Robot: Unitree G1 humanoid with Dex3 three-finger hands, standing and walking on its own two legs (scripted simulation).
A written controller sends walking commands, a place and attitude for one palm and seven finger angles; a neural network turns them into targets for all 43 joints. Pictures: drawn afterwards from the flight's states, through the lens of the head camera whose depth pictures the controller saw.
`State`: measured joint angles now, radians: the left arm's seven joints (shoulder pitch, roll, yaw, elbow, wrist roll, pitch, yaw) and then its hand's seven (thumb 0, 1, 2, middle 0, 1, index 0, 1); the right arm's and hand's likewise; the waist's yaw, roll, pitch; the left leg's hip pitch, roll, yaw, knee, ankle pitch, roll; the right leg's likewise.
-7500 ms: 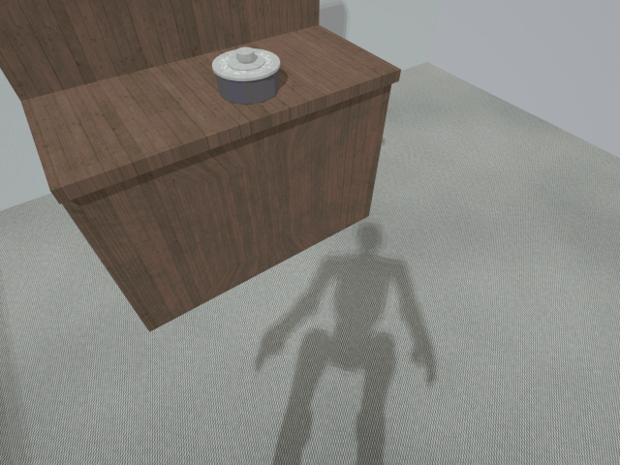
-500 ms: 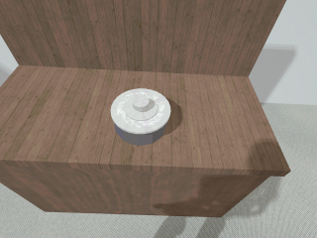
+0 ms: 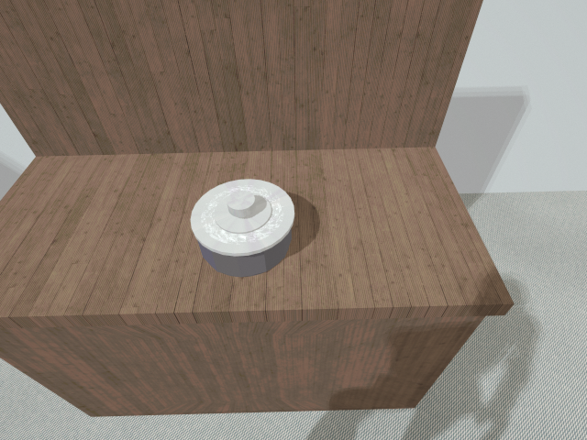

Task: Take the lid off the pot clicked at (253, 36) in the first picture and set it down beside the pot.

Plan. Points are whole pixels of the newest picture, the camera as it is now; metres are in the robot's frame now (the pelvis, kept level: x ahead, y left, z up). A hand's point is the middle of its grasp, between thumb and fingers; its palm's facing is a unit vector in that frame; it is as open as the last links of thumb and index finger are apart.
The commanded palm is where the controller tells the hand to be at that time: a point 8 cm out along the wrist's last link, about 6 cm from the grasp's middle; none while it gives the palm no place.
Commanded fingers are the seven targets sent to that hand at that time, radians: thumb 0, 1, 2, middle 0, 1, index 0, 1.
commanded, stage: come to a stop and stand still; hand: left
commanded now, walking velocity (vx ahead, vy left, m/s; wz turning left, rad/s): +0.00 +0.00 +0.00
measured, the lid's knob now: (241, 203) +0.50 +0.12 +0.03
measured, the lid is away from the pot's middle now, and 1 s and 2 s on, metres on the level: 0.00 0.00 0.00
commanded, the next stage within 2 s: look again from close up in 0.40 s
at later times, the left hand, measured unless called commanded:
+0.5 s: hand out of the picture -0.02 +0.13 -0.18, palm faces +0.06 -0.98 -0.16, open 7.4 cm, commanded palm none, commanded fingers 0.00 0.90 0.90 -0.20 -0.30 -0.20 -0.30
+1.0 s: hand out of the picture +0.03 +0.23 -0.18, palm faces +0.02 -0.97 -0.23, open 7.4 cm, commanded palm none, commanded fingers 0.00 0.90 0.90 -0.20 -0.30 -0.20 -0.30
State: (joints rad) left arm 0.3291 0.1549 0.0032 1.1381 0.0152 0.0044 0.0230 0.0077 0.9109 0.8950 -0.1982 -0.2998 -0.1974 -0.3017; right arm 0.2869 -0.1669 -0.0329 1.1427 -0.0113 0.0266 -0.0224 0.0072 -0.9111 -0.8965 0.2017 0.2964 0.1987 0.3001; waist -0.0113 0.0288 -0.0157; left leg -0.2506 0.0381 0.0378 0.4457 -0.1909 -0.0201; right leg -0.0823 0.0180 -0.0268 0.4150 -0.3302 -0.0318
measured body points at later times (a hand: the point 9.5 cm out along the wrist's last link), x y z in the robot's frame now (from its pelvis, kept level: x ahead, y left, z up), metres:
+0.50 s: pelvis +0.02 -0.02 +0.00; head +0.02 -0.02 +0.45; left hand -0.02 +0.18 -0.16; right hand +0.00 -0.23 -0.17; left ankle +0.03 +0.13 -0.74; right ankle -0.07 -0.10 -0.74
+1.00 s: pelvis -0.01 +0.05 -0.01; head +0.01 +0.05 +0.44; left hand +0.03 +0.28 -0.16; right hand +0.06 -0.18 -0.16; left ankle +0.03 +0.14 -0.74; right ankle -0.07 -0.10 -0.74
